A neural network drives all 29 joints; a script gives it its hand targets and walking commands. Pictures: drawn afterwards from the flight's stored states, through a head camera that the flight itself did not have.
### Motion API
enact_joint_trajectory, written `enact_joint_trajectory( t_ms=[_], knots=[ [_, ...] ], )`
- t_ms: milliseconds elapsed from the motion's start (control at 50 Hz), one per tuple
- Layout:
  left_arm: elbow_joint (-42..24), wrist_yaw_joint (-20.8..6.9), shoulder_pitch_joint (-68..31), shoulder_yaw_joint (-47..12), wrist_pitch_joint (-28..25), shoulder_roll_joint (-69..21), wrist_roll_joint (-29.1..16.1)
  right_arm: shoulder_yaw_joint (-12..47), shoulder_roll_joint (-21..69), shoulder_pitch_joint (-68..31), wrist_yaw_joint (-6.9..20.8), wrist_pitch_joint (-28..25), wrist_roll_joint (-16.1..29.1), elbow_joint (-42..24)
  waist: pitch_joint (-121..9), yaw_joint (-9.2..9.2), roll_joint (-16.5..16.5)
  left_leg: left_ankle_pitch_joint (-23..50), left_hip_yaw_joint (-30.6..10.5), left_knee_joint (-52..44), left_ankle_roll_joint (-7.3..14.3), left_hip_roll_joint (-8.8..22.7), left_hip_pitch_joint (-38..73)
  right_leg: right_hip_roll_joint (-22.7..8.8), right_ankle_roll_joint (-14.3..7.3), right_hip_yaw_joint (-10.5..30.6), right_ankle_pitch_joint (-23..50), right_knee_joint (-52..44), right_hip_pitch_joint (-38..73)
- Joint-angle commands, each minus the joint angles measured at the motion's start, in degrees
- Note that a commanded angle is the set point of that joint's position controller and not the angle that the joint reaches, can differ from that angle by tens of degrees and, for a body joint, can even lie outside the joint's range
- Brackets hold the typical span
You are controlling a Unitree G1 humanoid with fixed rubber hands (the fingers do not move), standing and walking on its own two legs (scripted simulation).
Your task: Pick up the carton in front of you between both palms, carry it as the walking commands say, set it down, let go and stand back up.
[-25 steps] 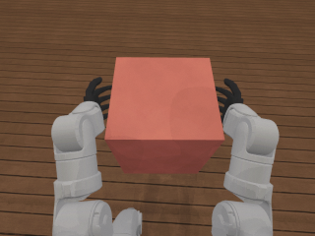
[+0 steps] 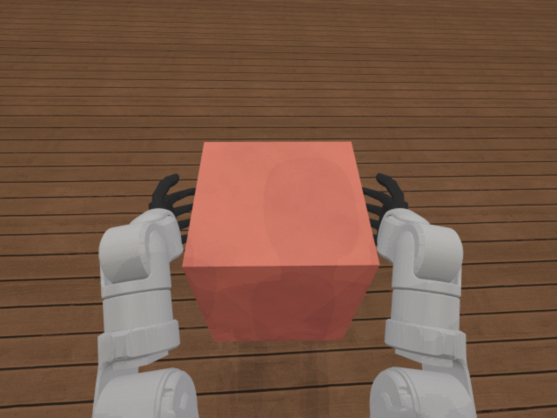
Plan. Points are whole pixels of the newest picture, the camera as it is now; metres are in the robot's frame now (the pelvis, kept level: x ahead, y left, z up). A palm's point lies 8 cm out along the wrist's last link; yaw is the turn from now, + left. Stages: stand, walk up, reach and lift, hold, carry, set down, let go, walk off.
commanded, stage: carry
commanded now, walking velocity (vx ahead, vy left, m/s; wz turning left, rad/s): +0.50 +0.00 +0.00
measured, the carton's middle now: (278, 248) +0.36 +0.01 +0.04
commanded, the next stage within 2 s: hold in 1.94 s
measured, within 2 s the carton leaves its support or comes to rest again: neither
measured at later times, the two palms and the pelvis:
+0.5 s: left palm (193, 151) +0.52 +0.15 +0.09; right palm (366, 148) +0.54 -0.15 +0.10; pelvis +0.28 -0.01 +0.01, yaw +4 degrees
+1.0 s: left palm (177, 124) +0.59 +0.19 +0.10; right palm (340, 122) +0.60 -0.11 +0.10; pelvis +0.36 +0.03 +0.00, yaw +3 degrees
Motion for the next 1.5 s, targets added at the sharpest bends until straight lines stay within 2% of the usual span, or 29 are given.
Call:
enact_joint_trajectory(
  t_ms=[0,20,80,120,200,280,300,320,340,360,380,400,420,460,480,520,560,600,640,680,720,820,860,940,980,1120,1420,1440,1480],
  knots=[
    [-6.5,-3.6,-35.0,-38.6,-3.1,-56.0,-12.7,37.1,48.5,-36.6,3.9,-2.7,14.4,-8.1,-25.6,-0.87,6.1,13.6,-20.9,-12.6,3.9,16.8,30.7,-4.1,0.8,2.0,5.9,-1.3,-13.6],
    [-7.5,-3.7,-32.7,-39.9,-3.9,-56.0,-12.6,38.2,49.0,-34.7,4.5,-3.4,14.8,-9.0,-25.4,-0.79,5.7,14.0,-18.4,-13.7,3.1,16.1,32.0,-4.3,1.2,1.2,7.6,-3.5,-14.6],
    [-11.9,-3.8,-24.5,-43.5,-5.8,-55.6,-12.1,40.6,49.2,-24.0,5.3,-4.8,14.5,-11.1,-24.8,-1.03,7.7,23.8,-12.8,-13.8,4.2,14.7,34.9,-4.0,2.3,-1.5,9.4,-11.9,-17.0],
    [-13.9,-3.8,-18.7,-44.7,-6.3,-54.5,-11.0,43.0,48.7,-18.5,5.9,-5.4,14.5,-13.9,-23.3,-1.34,8.7,29.7,-11.8,-13.3,3.3,13.9,38.5,-3.7,2.0,-3.1,12.4,-16.8,-19.4],
    [-23.3,-4.4,-10.6,-49.4,-6.4,-52.8,-11.8,46.2,48.1,-9.4,6.9,-5.7,15.7,-20.7,-20.8,-1.87,9.1,51.2,-4.7,-9.3,0.2,10.2,39.0,1.3,1.5,-9.2,19.9,-29.7,-14.3],
    [-30.7,-5.7,0.5,-51.0,-3.9,-50.9,-13.7,47.6,46.2,2.8,7.1,-3.6,16.0,-27.7,-20.8,-2.15,11.3,49.3,-0.7,-1.1,-2.2,8.6,34.3,3.9,0.5,-12.6,30.5,-43.2,2.1],
    [-30.3,-5.9,3.6,-50.3,-3.0,-50.0,-12.9,47.2,44.5,5.6,7.1,-2.4,15.2,-27.5,-20.7,-1.06,10.7,45.6,0.5,3.2,-3.9,8.2,29.9,3.6,0.4,-12.6,36.1,-49.5,10.9],
    [-32.0,-6.2,6.7,-49.9,-2.1,-48.7,-12.0,48.8,44.5,7.3,7.6,-1.4,15.8,-28.5,-21.5,-0.86,7.1,39.6,0.7,9.2,-5.6,8.0,23.6,0.6,0.6,-11.2,43.7,-52.3,21.4],
    [-33.2,-6.6,7.8,-49.3,-1.1,-48.0,-12.1,49.2,43.8,6.9,8.0,-0.5,16.0,-30.9,-25.2,-0.08,-0.5,15.3,-0.8,17.8,-7.6,7.2,10.4,-11.7,-2.1,-0.8,70.1,-42.1,36.0],
    [-32.7,-6.8,10.5,-49.0,-0.2,-48.2,-12.3,50.5,43.6,8.3,8.3,0.6,17.1,-32.9,-30.2,0.31,-9.3,-20.7,-4.8,25.1,-9.0,2.3,-4.9,-23.2,-10.9,12.3,80.8,-37.0,50.4],
    [-32.1,-7.2,14.9,-48.8,0.3,-48.9,-12.3,51.4,43.6,10.0,8.7,1.6,17.6,-33.4,-32.2,0.57,-7.5,-26.2,-7.7,27.4,-8.5,1.6,-4.1,-23.5,-14.5,14.4,72.3,-40.0,48.0],
    [-32.8,-7.8,15.4,-49.2,0.5,-50.8,-12.8,51.6,45.5,10.4,9.1,2.2,17.3,-33.7,-29.5,0.23,-6.5,-26.2,-9.0,25.4,-8.1,2.3,-3.3,-22.4,-14.6,13.4,60.3,-44.0,41.0],
    [-34.6,-8.5,14.5,-49.5,0.6,-52.3,-13.3,52.7,47.8,10.1,9.6,2.2,17.6,-34.8,-26.3,-0.14,-5.0,-25.7,-9.2,19.3,-7.1,4.3,-1.5,-21.3,-12.3,10.7,47.6,-47.7,34.7],
    [-36.7,-9.7,11.2,-50.6,0.7,-54.1,-14.4,53.5,50.1,7.8,10.2,2.0,18.1,-35.7,-22.0,-0.52,-5.7,-20.5,-7.2,7.3,-6.9,3.7,4.5,-17.8,-8.6,6.1,33.8,-52.0,24.3],
    [-37.7,-10.0,9.4,-51.7,0.6,-54.1,-15.2,53.7,50.7,7.5,10.3,1.9,18.2,-35.6,-22.3,-0.59,-5.5,-15.8,-6.3,5.0,-7.1,3.8,8.3,-16.0,-7.6,2.6,33.2,-51.2,21.8],
    [-36.8,-10.4,10.7,-51.6,0.9,-53.0,-14.8,53.4,49.4,8.5,10.3,2.0,17.5,-35.6,-20.9,-1.09,-4.5,-5.6,-3.7,-2.5,-7.3,4.5,13.5,-12.8,-5.7,-2.3,21.9,-50.1,15.9],
    [-36.2,-10.3,11.7,-51.2,1.5,-50.4,-14.2,52.9,46.8,9.3,9.8,2.6,16.9,-35.5,-18.7,-0.99,-4.9,2.4,-3.8,-5.7,-8.0,6.2,15.2,-10.2,-3.4,-3.7,10.0,-49.7,12.0],
    [-35.1,-9.8,10.9,-50.5,2.7,-47.9,-13.8,52.0,43.6,9.4,9.2,3.7,16.5,-34.1,-13.7,-0.80,-0.5,2.1,-6.8,-5.6,-7.6,10.6,12.0,-9.1,-1.5,-3.4,15.6,-46.8,9.7],
    [-33.2,-9.0,12.2,-49.3,3.9,-44.1,-13.6,49.9,40.6,12.4,8.4,4.6,15.0,-30.5,-12.5,-0.88,1.3,6.9,-6.4,-4.3,-6.8,10.6,9.4,-9.2,-0.8,-3.0,29.2,-42.6,13.2],
    [-32.8,-8.5,12.5,-49.5,4.5,-44.0,-14.0,48.9,39.9,13.0,7.9,4.8,15.2,-30.3,-14.8,-0.77,3.9,16.9,-6.3,-2.3,-6.2,10.5,10.0,-9.2,-0.9,-3.3,35.7,-38.5,15.2],
    [-32.2,-8.0,11.5,-49.0,4.7,-43.2,-13.7,48.8,39.5,10.7,7.6,5.2,15.4,-29.8,-15.4,-0.73,1.6,22.0,-6.5,-1.4,-6.1,10.2,12.0,-8.4,-0.8,-3.7,36.3,-36.5,13.6],
    [-32.7,-7.6,9.9,-49.2,4.2,-45.4,-13.9,48.4,40.6,9.9,7.8,4.9,16.1,-30.7,-15.6,-0.81,3.8,23.4,-6.3,-0.7,-5.7,10.1,12.1,-8.3,-0.4,-3.4,31.3,-35.4,13.2],
    [-32.4,-7.6,10.5,-48.8,4.1,-45.1,-13.2,49.1,41.5,9.1,8.2,4.8,17.1,-30.6,-16.4,-0.74,1.8,23.0,-6.5,-0.2,-5.2,9.7,12.0,-8.3,-0.7,-3.5,31.7,-34.6,13.7],
    [-31.2,-8.4,10.0,-49.4,3.2,-45.0,-12.4,49.9,41.3,8.8,9.2,3.8,16.6,-29.1,-16.5,-0.75,3.8,24.5,-6.7,-0.1,-4.9,9.8,12.8,-7.8,-0.4,-3.8,28.4,-34.7,12.9],
    [-28.5,-9.1,10.3,-49.0,2.6,-44.4,-11.8,49.7,39.8,8.7,9.9,3.3,15.6,-27.8,-14.7,-0.88,1.7,21.1,-6.8,-0.5,-4.5,10.0,11.7,-8.3,-0.5,-3.1,28.8,-35.5,12.5],
    [-22.4,-12.6,6.6,-47.8,-2.6,-44.6,-9.7,48.1,41.2,5.4,12.9,-1.8,13.6,-20.3,-14.6,-0.84,1.5,11.1,-7.0,-2.4,-3.8,9.4,11.9,-8.1,-0.8,-2.7,21.5,-37.9,12.3],
    [-3.3,-17.7,0.4,-40.2,-17.9,-48.3,-2.7,40.1,44.0,-0.7,18.2,-17.4,6.2,-1.3,-13.0,-0.85,2.0,1.8,-8.2,-6.2,-2.9,9.4,9.1,-8.1,-0.2,-2.7,14.3,-40.3,11.5],
    [-1.8,-18.1,-0.5,-39.1,-19.1,-48.4,-2.1,38.9,43.7,-0.6,18.4,-18.6,5.3,0.3,-13.8,-0.86,2.4,4.6,-8.3,-6.4,-2.9,9.6,9.4,-8.1,0.0,-3.3,15.1,-39.6,11.9],
    [1.2,-18.9,-2.0,-37.9,-22.1,-49.1,-1.3,38.3,44.9,-2.4,19.1,-21.1,4.3,4.0,-13.9,-0.75,0.8,3.7,-7.9,-5.7,-2.8,9.0,9.8,-8.2,0.0,-3.0,15.6,-40.4,11.8]
  ],
)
